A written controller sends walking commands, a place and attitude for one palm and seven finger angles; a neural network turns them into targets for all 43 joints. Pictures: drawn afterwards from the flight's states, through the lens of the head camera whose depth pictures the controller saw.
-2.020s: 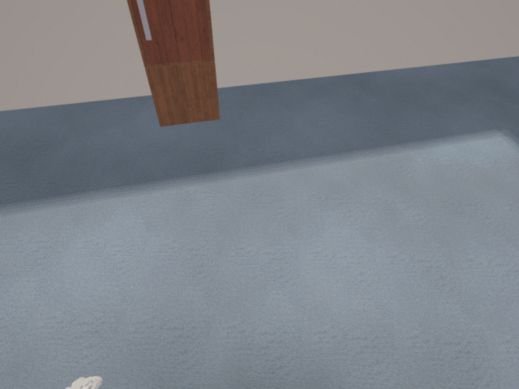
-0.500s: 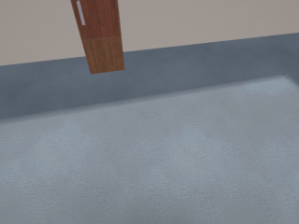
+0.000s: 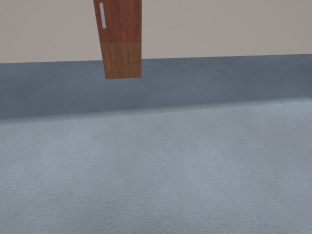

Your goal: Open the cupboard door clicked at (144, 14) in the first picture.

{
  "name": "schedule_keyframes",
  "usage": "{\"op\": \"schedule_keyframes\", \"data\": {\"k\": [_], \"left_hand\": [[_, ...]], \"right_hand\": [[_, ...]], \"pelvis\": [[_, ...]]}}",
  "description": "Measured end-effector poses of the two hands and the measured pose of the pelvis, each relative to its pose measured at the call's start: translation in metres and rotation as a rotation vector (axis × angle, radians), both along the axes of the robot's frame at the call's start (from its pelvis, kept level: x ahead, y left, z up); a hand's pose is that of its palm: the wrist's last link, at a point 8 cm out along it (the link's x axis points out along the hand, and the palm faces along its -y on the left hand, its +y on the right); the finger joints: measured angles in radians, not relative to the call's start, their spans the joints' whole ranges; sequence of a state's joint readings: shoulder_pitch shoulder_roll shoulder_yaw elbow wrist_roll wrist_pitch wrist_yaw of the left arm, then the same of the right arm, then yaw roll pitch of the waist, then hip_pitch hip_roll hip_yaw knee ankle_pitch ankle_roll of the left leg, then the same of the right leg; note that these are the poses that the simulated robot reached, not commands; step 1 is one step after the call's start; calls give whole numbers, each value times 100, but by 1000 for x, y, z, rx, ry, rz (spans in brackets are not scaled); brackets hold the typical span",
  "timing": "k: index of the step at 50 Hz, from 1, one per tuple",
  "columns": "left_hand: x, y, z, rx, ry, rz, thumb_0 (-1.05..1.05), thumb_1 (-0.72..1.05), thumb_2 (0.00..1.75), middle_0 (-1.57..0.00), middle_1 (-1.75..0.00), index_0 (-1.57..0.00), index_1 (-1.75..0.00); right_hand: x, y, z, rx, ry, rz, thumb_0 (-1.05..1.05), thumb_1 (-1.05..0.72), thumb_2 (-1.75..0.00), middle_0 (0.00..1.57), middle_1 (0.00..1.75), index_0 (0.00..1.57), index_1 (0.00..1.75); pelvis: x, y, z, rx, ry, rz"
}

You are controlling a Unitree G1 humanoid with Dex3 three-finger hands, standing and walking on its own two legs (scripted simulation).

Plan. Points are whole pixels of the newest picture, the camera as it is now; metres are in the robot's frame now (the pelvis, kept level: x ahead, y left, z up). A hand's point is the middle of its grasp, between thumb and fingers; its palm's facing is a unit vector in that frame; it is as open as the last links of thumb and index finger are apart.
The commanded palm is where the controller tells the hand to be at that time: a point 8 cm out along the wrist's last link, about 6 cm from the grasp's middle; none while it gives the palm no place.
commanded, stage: walk to a spot facing it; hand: left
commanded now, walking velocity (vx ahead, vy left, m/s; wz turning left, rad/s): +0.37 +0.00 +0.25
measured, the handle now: (102, 15) +1.69 +0.51 -0.10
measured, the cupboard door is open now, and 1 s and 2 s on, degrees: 0 0 0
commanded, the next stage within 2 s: take the last steps up to it in 1.74 s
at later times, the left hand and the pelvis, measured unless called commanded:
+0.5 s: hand (108, 181) +0.33 +0.18 -0.18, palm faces +0.05 -0.98 -0.18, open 7.3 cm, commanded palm none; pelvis +0.21 +0.00 -0.02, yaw +6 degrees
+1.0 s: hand (93, 169) +0.37 +0.25 -0.18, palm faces +0.22 -0.96 -0.16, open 7.3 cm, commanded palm none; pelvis +0.43 +0.07 +0.00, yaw +9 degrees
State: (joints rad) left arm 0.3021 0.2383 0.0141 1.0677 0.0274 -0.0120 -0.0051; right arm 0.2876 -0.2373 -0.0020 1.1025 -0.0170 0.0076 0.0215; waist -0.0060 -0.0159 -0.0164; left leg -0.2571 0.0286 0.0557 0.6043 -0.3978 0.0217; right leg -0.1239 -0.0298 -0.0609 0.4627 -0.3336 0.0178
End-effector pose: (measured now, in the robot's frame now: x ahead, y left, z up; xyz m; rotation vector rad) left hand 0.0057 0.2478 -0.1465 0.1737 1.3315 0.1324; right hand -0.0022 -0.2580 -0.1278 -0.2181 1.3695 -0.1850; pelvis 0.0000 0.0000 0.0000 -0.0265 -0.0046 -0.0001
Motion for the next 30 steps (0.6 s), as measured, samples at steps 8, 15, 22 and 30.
{"op": "schedule_keyframes", "data": {"k": [8, 15, 22, 30], "left_hand": [[13, 2, -4, -59, 137, 33, 1, 91, 90, -20, -30, -20, -30], [119, 1, 4, -55, -5, 44, 1, 93, 90, -20, -30, -20, -30], [260, -13, 3, -33, -170, -12, 1, 93, 90, -20, -30, -20, -30], [319, -22, 4, -9, -253, 76, 0, 92, 90, -20, -30, -20, -30]], "right_hand": [[-11, 60, 3, 52, 96, -80, 1, -91, -90, 20, 30, 21, 30], [-14, 90, 12, 111, 265, -124, 1, -91, -90, 20, 30, 21, 30], [36, 78, -3, 127, 333, -153, 1, -91, -90, 20, 30, 21, 30], [207, 26, -24, 71, 156, -17, 1, -91, -90, 20, 30, 20, 30]], "pelvis": [[51, 21, 4, 12, 13, 18], [103, 21, 8, 12, 17, 55], [175, 7, -8, 17, 12, 69], [251, -5, -12, 1, -14, 131]]}}
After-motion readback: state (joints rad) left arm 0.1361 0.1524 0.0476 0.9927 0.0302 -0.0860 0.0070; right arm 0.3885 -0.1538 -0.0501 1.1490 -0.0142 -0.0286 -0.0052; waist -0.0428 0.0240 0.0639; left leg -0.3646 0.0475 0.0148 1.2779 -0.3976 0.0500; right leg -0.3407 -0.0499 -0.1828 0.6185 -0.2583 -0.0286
